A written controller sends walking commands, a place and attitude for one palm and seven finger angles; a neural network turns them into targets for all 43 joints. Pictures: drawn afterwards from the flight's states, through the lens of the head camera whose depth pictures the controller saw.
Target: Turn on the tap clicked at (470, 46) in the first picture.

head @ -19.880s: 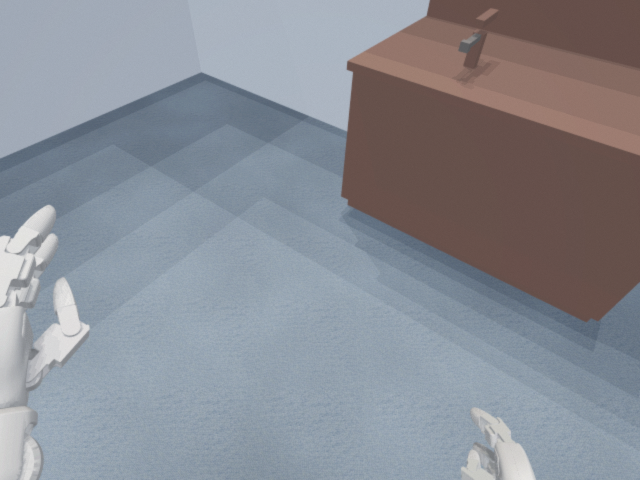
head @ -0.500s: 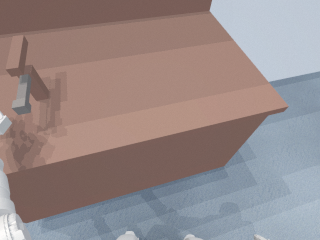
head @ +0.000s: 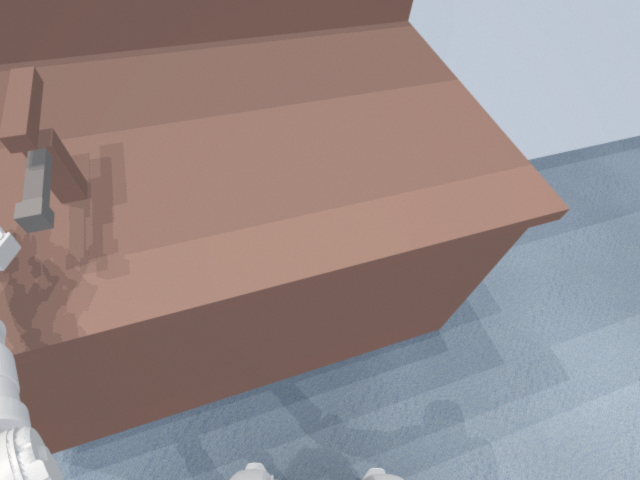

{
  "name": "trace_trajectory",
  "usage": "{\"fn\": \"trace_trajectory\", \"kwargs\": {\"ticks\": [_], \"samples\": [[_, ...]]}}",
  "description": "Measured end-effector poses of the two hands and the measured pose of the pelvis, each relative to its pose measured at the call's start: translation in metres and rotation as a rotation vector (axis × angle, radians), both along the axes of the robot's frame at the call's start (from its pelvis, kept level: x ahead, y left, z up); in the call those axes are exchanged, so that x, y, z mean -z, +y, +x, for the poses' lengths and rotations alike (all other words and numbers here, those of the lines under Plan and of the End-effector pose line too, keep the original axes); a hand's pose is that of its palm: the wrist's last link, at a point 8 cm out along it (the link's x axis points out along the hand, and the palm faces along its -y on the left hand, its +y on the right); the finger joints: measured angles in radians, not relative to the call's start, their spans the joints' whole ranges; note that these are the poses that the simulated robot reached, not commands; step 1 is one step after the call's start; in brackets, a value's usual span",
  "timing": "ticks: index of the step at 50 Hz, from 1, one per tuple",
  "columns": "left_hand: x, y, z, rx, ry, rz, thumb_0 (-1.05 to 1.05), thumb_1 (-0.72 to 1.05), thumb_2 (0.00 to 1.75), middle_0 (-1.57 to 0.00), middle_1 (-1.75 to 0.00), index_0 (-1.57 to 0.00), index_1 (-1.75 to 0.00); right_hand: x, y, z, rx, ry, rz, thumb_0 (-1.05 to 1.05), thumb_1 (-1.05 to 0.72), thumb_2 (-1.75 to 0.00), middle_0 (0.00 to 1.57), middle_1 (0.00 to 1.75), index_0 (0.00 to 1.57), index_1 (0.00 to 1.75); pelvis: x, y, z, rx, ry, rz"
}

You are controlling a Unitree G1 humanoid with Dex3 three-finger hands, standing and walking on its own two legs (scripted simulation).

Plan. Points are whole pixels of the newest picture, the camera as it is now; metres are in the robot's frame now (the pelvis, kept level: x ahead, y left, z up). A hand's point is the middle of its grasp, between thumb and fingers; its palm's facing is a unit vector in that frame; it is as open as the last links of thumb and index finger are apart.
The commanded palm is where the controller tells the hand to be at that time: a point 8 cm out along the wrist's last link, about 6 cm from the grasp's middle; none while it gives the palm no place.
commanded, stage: reach beside the lever's end, fingers flat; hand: left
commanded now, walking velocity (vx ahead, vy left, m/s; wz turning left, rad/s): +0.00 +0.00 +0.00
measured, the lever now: (34, 215) +0.40 +0.35 +0.08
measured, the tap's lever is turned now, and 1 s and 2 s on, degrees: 0 4 32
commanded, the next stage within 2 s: push the lever round in 0.02 s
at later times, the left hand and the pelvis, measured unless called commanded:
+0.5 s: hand (17, 243) +0.37 +0.35 +0.08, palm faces +0.54 -0.84 -0.08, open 7.8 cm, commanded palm +0.32 +0.38 +0.08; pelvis +0.00 -0.01 +0.00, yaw +1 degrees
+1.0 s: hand (39, 237) +0.37 +0.33 +0.08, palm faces +0.55 -0.83 -0.07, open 7.7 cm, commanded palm +0.33 +0.35 +0.08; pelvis +0.00 -0.01 +0.00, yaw +1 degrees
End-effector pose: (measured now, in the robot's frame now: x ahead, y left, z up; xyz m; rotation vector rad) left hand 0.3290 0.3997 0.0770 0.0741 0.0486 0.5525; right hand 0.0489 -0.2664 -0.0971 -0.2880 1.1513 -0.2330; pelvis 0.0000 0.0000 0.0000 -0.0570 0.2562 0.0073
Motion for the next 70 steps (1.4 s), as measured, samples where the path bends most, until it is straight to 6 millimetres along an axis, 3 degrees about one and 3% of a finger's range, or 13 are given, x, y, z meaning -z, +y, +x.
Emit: {"fn": "trace_trajectory", "kwargs": {"ticks": [10, 17, 31, 40, 58, 70], "samples": [[-0.012, 0.001, -0.010, -0.016, -0.045, 0.031, 0.02, 0.90, 0.90, -0.15, -0.15, -0.15, -0.15, 0.001, 0.006, 0.024, -0.051, -0.055, 0.013, 0.01, -0.90, -0.90, 0.20, 0.30, 0.21, 0.30, 0.000, -0.001, -0.002, -0.011, -0.013, 0.000], [-0.006, -0.009, -0.012, 0.013, 0.002, 0.002, 0.02, 0.90, 0.90, -0.15, -0.15, -0.15, -0.15, -0.001, 0.002, 0.033, -0.058, -0.083, 0.008, 0.01, -0.90, -0.90, 0.20, 0.30, 0.21, 0.30, -0.001, -0.004, -0.002, -0.016, -0.020, 0.002], [-0.007, -0.022, 0.000, 0.006, -0.016, 0.008, 0.02, 0.90, 0.90, -0.15, -0.15, -0.15, -0.15, 0.002, -0.012, 0.020, -0.040, -0.047, -0.007, 0.01, -0.90, -0.90, 0.20, 0.30, 0.21, 0.30, 0.000, -0.013, -0.003, -0.014, -0.015, 0.008], [-0.009, -0.031, -0.003, -0.010, -0.023, 0.013, 0.02, 0.92, 0.90, -0.15, -0.15, -0.15, -0.15, 0.004, -0.014, 0.012, -0.020, -0.030, 0.009, 0.01, -0.90, -0.90, 0.20, 0.30, 0.21, 0.30, -0.002, -0.014, 0.000, -0.009, -0.021, 0.012], [-0.003, -0.046, 0.001, -0.081, -0.040, -0.003, -0.01, 0.92, 0.91, -0.15, -0.15, -0.15, -0.15, 0.007, -0.007, 0.025, -0.059, -0.048, 0.017, 0.01, -0.90, -0.90, 0.20, 0.30, 0.21, 0.30, 0.001, -0.014, -0.006, -0.025, -0.021, 0.013], [-0.002, -0.070, 0.012, -0.128, -0.041, -0.003, -0.01, 0.91, 0.91, -0.15, -0.15, -0.15, -0.15, 0.010, -0.001, 0.027, -0.071, -0.051, 0.037, 0.01, -0.90, -0.90, 0.20, 0.30, 0.21, 0.30, 0.001, -0.014, -0.007, -0.030, -0.024, 0.014]]}}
